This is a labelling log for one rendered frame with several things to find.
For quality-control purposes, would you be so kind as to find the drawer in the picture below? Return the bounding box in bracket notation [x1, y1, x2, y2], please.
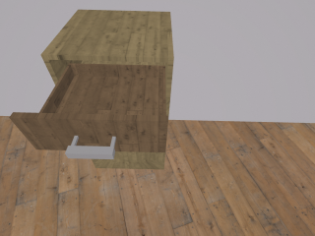
[9, 63, 168, 152]

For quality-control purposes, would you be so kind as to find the cabinet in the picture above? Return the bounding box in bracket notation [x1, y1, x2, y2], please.
[40, 9, 174, 170]

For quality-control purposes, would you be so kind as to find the handle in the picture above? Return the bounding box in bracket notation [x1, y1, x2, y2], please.
[65, 136, 116, 159]

